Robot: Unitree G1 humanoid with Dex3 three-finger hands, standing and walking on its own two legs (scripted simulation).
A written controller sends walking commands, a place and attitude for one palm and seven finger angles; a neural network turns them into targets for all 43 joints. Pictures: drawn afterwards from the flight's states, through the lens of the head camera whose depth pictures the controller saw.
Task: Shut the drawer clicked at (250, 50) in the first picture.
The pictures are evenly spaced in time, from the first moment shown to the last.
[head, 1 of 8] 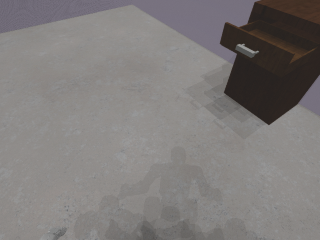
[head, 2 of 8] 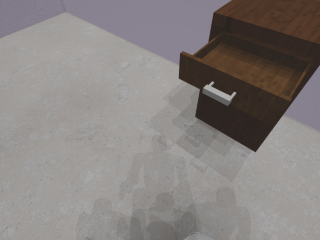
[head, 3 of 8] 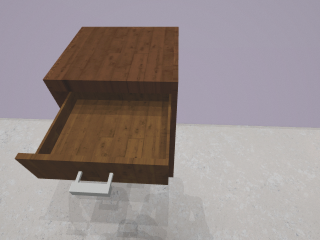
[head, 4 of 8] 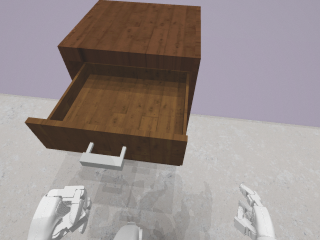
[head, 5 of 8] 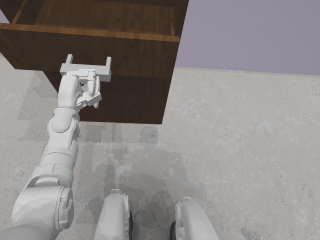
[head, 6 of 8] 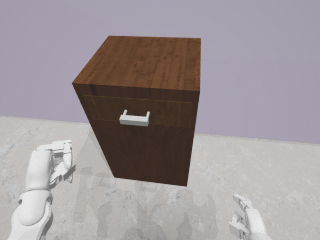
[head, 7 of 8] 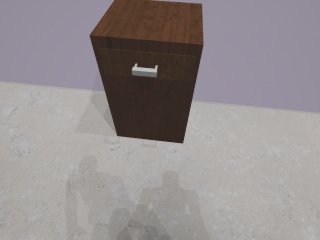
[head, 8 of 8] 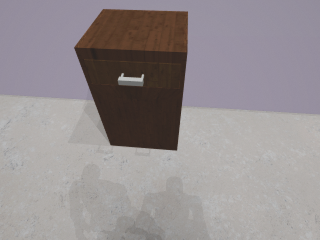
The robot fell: no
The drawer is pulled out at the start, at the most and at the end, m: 0.30 0.30 0.00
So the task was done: yes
